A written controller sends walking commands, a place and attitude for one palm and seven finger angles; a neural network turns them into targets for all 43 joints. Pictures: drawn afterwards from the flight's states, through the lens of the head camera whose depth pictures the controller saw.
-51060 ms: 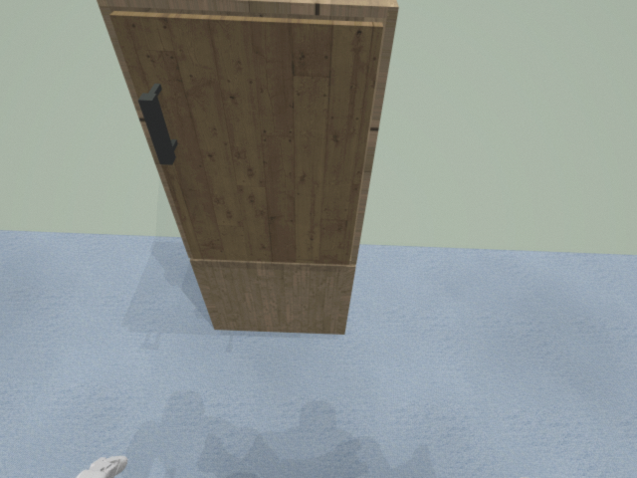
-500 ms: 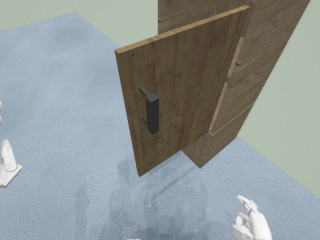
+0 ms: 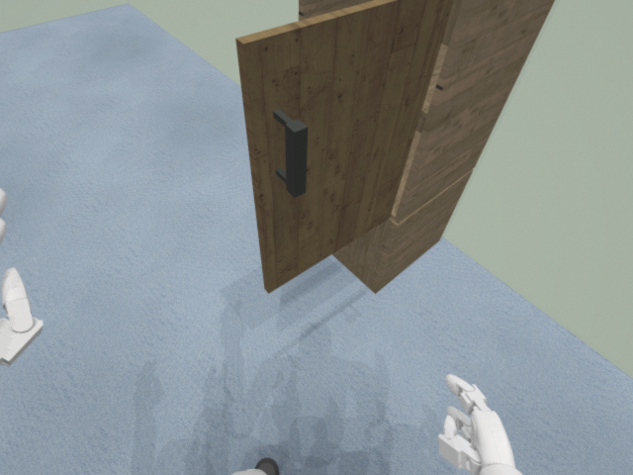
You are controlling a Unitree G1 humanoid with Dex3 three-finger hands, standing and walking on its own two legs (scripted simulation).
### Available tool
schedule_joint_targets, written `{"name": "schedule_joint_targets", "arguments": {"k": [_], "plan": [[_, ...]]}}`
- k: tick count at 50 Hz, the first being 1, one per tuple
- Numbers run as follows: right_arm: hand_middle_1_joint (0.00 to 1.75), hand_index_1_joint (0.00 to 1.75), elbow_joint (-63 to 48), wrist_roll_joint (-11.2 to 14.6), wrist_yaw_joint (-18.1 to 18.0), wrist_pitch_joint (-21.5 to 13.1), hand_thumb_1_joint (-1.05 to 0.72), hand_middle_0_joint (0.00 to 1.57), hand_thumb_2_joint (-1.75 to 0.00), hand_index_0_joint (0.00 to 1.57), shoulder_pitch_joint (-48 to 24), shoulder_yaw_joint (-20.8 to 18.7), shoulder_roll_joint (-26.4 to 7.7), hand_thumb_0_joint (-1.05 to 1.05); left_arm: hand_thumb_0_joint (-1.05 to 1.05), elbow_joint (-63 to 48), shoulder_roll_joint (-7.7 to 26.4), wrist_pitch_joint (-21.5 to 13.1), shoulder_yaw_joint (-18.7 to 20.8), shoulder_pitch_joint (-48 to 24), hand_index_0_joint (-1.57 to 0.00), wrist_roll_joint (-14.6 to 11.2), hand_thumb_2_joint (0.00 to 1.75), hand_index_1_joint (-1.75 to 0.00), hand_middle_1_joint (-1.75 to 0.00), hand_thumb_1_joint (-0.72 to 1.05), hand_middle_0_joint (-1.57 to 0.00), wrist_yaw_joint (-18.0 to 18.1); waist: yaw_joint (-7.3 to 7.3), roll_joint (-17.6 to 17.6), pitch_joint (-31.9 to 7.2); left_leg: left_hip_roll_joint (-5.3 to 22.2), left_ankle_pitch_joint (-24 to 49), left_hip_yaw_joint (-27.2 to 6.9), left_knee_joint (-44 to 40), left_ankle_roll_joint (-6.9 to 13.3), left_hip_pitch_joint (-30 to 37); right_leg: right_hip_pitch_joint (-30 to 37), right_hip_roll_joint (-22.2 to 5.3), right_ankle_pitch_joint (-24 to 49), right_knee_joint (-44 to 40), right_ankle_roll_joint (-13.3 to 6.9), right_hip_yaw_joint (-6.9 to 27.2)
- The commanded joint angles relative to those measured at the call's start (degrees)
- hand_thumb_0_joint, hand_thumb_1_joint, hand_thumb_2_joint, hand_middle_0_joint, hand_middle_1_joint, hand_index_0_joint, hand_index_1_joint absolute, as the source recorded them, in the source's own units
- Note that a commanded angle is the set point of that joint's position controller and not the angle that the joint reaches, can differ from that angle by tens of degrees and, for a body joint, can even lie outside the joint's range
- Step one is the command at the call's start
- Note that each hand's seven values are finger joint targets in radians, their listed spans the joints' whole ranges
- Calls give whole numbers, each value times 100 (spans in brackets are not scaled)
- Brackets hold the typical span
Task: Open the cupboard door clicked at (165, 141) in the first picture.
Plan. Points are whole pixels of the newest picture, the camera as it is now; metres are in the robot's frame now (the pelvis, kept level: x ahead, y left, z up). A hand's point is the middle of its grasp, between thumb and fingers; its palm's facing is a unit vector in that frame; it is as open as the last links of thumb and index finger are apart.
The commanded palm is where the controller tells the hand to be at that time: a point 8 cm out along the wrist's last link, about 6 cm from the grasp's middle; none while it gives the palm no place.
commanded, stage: stop stepping back and stand still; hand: left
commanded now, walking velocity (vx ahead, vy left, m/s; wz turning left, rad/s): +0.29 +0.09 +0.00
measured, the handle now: (288, 154) +0.55 +0.09 +0.09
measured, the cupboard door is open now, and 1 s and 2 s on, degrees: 87 87 87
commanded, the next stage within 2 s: let the arm hang, fingers relaxed in 0.82 s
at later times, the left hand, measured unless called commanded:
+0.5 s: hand out of the picture +0.09 +0.25 +0.16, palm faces +0.46 -0.77 -0.45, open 7.4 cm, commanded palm +0.03 +0.28 +0.18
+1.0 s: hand out of the picture +0.09 +0.25 +0.08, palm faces +0.31 -0.82 -0.47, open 7.4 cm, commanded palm none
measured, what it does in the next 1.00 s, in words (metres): walks backwards: right foot, then left foot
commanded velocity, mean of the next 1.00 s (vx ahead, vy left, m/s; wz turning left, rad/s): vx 0.17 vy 0.05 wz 0.00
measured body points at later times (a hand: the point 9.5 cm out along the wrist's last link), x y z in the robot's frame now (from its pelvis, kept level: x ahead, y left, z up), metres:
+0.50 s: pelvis -0.10 -0.02 +0.00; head -0.12 -0.01 +0.45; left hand +0.06 +0.28 +0.18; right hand +0.04 -0.27 -0.08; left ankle -0.11 +0.08 -0.74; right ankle -0.12 -0.11 -0.72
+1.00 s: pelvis -0.12 -0.01 -0.01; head -0.11 -0.02 +0.44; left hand +0.07 +0.29 +0.11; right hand +0.05 -0.28 -0.11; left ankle -0.09 +0.11 -0.74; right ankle -0.10 -0.12 -0.72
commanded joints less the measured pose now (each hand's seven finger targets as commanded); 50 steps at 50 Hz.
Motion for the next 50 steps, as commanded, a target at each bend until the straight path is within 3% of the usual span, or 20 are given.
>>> {"name": "schedule_joint_targets", "arguments": {"k": [1,2,3,4,6,8,10,15,19,22,28,29,31,32,37,43,45,46,48,50], "plan": [[30,30,-879,64,-78,-165,-90,20,-90,20,-419,-403,-976,0,0,-1462,1139,-378,819,153,-20,-89,90,-30,-30,90,-20,78,40,961,-962,513,-2137,-518,-675,233,394,902,-10,586,-2239,-224,-247],[30,30,-915,78,-59,-91,-90,20,-90,20,-354,-395,-874,0,0,-1614,1454,-408,1066,308,-20,-43,90,-30,-30,90,-20,83,-12,252,-1055,-4,-2187,-98,296,-40,527,626,-600,733,-2951,-443,381],[30,30,-963,111,-50,-6,-90,20,-90,20,-478,-320,-759,0,0,-1634,1607,-438,1123,365,-20,-44,90,-30,-30,90,-20,76,60,-1035,-849,-464,-2033,98,2017,-257,283,-131,-1785,556,-3484,-784,1959],[30,30,-908,79,-81,-7,-90,20,-90,20,-483,-274,-864,0,0,-1642,1736,-508,1248,165,-20,-58,90,-30,-30,90,-20,111,100,-1078,-559,-513,-2196,-234,3299,-257,-420,-522,-2292,1402,-3404,-989,2197],[30,30,-790,191,-76,-69,-90,20,-90,20,-214,-290,-797,0,0,-1248,1298,-495,1071,347,-20,-7,90,-30,-30,90,-20,92,-93,-960,-1022,-337,-1906,-386,3689,-205,-1000,734,-1719,4550,-2203,-474,1095],[30,30,-818,172,-160,-6,-90,20,-90,20,-304,-275,-778,0,0,-941,1212,-441,1055,366,-20,30,90,-30,-30,90,-20,149,-161,-578,-1002,-212,-1622,-73,3051,-214,-845,977,-1676,4923,-1987,-737,956],[30,30,-727,113,-209,7,-90,20,-90,20,-283,-258,-872,0,0,-552,993,-491,819,138,-20,79,90,-30,-30,90,-20,168,-149,-222,-686,-202,-1573,71,2268,-86,-382,640,-1639,4050,-2146,-792,917],[30,30,-619,71,-281,-137,-90,20,-90,20,-6,-395,-1079,0,0,-196,816,-511,445,-323,-20,145,90,-30,-30,90,-20,199,-122,-608,-243,-265,-1833,311,309,217,724,221,-1475,1168,-2308,-694,1238],[30,30,-828,129,-280,-166,-90,20,-90,20,58,-445,-1260,0,0,-914,970,-662,545,-380,-20,175,90,-30,-30,90,-20,211,-112,808,-626,731,-16,-1062,3,660,1800,-309,-410,1815,-763,-175,311],[30,30,-642,-16,-279,-276,-90,20,-90,20,88,-390,-1134,0,0,-1223,1243,-708,707,-652,-20,294,90,-30,-30,90,-20,206,-156,1179,-265,1248,-108,-1789,-579,906,1632,-924,-236,-25,83,-146,-208],[30,30,-653,45,-266,-291,-90,20,-90,20,-51,-343,-1106,0,0,-613,943,-628,661,-156,-20,230,90,-30,-30,90,-20,181,-114,998,-120,830,-1826,-727,-331,601,248,581,-188,699,-1250,-183,-445],[30,30,-660,46,-268,-240,-90,20,-90,20,-79,-345,-1088,0,0,-406,955,-630,702,-86,-20,225,90,-30,-30,90,-20,164,-86,679,-99,612,-2300,-516,-17,480,-180,957,-266,798,-1623,-283,-158],[30,30,-731,53,-227,-137,-90,20,-90,20,-95,-412,-999,0,0,-191,1013,-605,717,-121,-20,208,90,-30,-30,90,-20,110,-68,-1157,1,-279,-2796,152,2194,103,-1010,721,-1638,-725,-2977,-1047,2616],[30,30,-732,74,-197,-103,-90,20,-90,20,-191,-469,-1049,0,0,-158,964,-603,658,-301,-20,178,90,-30,-30,90,-20,87,22,-1243,127,-331,-2922,-26,3525,41,-1118,268,-2246,-1181,-3464,-1317,3470],[30,30,-589,56,-196,-69,-90,20,-90,20,-103,-311,-902,0,0,-219,912,-818,522,-745,-20,227,90,-30,-30,90,-20,20,-195,-448,-142,16,-1669,-59,3199,-64,-411,-68,-1717,807,-3018,-1031,1267],[30,30,-679,-41,-333,-277,-90,20,-90,20,-46,-322,-894,0,0,-1023,1000,-797,583,-532,-20,238,90,-30,-30,90,-20,192,-40,-155,-470,-287,-1381,409,528,105,1192,43,-1345,464,-2683,-752,792],[30,30,-781,-34,-331,-284,-90,20,-90,20,1,-402,-1030,0,0,-1305,996,-819,664,-374,-20,194,90,-30,-30,90,-20,210,-34,546,-529,166,-1345,-304,-258,249,1467,124,-918,882,-1928,-430,618],[30,30,622,-54,298,-260,-90,20,-90,20,300,-668,-2136,0,0,3655,-472,311,-1864,-474,-20,686,90,-30,-30,90,-20,-726,-471,1338,-138,843,644,-1207,662,549,1002,-1153,-861,1952,-252,-164,-262],[30,30,236,-46,206,316,-90,20,-90,20,482,-588,-1573,0,0,3536,-938,1006,-1909,-491,-20,568,90,-30,-30,90,-20,-761,-340,1116,-423,1381,2267,-1646,147,1049,835,-998,-313,-520,798,-44,15],[30,30,221,-160,186,385,-90,20,-90,20,449,-450,-1416,0,0,3939,-831,928,-1927,-985,-20,542,90,-30,-30,90,-20,-781,-300,580,-749,1253,2130,-1893,157,1121,740,-960,-261,-619,1045,-61,175]]}}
